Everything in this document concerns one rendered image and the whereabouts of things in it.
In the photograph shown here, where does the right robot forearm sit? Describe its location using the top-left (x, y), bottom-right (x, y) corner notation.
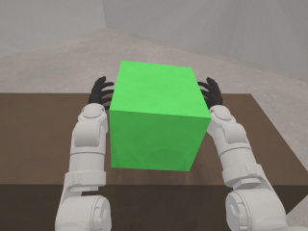
top-left (206, 105), bottom-right (287, 222)

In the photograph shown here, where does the left robot forearm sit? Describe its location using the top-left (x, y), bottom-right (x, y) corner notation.
top-left (55, 103), bottom-right (109, 231)

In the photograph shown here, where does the carton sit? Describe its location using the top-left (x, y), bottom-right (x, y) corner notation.
top-left (109, 61), bottom-right (212, 171)

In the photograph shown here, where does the robot left hand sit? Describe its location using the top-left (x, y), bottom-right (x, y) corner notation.
top-left (88, 76), bottom-right (115, 111)

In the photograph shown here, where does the right robot upper arm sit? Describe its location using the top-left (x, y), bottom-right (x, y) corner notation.
top-left (225, 188), bottom-right (308, 231)

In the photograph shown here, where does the left robot upper arm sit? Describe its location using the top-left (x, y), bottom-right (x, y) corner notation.
top-left (56, 195), bottom-right (112, 231)

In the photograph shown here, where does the pedestal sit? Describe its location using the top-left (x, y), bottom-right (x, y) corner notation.
top-left (0, 92), bottom-right (308, 231)

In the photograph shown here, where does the robot right hand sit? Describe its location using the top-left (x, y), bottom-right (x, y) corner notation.
top-left (197, 77), bottom-right (223, 110)

